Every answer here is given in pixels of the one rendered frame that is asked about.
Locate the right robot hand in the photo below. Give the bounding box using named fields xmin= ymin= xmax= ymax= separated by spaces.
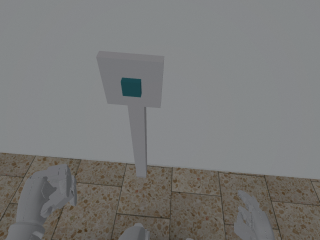
xmin=234 ymin=189 xmax=275 ymax=240

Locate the left robot forearm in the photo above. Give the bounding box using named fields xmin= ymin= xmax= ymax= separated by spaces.
xmin=5 ymin=222 xmax=45 ymax=240

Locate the button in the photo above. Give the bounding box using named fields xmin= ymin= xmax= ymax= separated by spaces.
xmin=121 ymin=77 xmax=142 ymax=98

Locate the panel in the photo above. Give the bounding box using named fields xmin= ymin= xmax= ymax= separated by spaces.
xmin=96 ymin=51 xmax=165 ymax=178

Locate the left robot hand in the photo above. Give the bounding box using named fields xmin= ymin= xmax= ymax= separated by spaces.
xmin=16 ymin=163 xmax=77 ymax=226

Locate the robot left shin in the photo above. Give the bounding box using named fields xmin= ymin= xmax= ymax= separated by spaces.
xmin=134 ymin=223 xmax=144 ymax=228

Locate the left robot thigh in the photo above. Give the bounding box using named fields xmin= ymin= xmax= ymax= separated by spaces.
xmin=118 ymin=226 xmax=150 ymax=240

